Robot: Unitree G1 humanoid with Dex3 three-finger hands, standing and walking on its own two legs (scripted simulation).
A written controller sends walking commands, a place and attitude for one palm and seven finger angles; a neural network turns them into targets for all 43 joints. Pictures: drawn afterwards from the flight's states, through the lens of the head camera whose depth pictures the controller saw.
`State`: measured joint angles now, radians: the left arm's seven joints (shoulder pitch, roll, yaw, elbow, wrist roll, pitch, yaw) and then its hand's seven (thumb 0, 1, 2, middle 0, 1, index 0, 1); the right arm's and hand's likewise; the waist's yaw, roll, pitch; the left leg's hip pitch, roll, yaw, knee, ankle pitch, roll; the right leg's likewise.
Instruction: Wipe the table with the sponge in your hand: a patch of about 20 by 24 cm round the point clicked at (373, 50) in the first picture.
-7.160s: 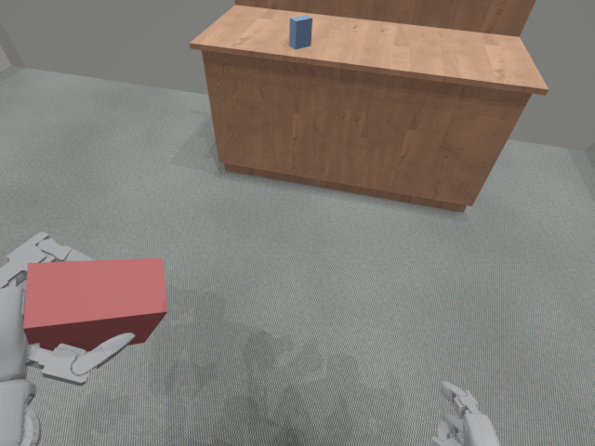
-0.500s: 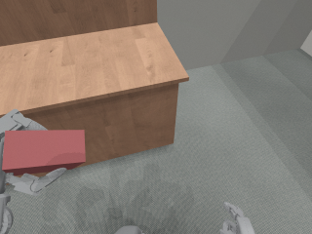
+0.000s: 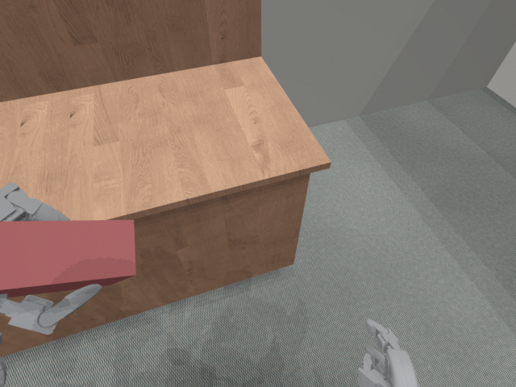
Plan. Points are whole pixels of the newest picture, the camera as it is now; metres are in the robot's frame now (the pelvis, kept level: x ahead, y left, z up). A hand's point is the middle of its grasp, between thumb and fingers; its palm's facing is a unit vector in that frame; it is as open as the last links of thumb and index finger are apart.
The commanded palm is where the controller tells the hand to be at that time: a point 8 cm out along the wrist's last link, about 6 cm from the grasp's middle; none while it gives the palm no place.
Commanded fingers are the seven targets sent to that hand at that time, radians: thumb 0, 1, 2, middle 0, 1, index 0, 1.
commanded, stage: take the last steps up to it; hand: left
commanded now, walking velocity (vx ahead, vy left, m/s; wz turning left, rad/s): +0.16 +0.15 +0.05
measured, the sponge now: (83, 259) +0.22 +0.20 +0.17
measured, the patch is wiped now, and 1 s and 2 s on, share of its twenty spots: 0.00 0.00 0.00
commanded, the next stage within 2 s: come to a stop and stand still in 0.16 s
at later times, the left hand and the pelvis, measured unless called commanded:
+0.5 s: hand (18, 214) +0.27 +0.30 +0.17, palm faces +0.41 -0.80 -0.44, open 9.8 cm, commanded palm +0.21 +0.33 +0.18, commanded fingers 0.00 0.10 1.30 -1.20 -1.60 -1.20 -1.60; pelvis +0.05 +0.05 +0.00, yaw +1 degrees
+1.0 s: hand (50, 248) +0.24 +0.26 +0.15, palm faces +0.31 -0.88 -0.36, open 9.8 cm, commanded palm +0.19 +0.31 +0.18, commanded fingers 0.00 0.10 1.30 -1.20 -1.60 -1.20 -1.60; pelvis +0.02 +0.03 +0.01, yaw -2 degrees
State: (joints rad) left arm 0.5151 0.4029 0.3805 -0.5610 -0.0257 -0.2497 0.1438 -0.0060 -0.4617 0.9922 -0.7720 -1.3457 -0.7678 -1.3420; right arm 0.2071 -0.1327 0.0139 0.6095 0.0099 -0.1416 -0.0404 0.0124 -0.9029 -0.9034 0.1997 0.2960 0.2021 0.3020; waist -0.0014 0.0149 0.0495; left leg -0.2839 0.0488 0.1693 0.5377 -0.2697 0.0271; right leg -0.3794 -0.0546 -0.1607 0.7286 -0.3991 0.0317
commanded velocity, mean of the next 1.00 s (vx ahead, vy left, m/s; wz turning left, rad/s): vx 0.01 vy -0.01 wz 0.01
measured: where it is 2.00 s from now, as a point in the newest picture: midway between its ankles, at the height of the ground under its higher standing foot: outside the picture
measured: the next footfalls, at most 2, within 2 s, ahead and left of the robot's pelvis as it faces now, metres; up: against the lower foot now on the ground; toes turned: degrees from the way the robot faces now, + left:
right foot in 0.04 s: +0.07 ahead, -0.09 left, +0.00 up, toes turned -9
left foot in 0.38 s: +0.11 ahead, +0.15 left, +0.00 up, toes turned +0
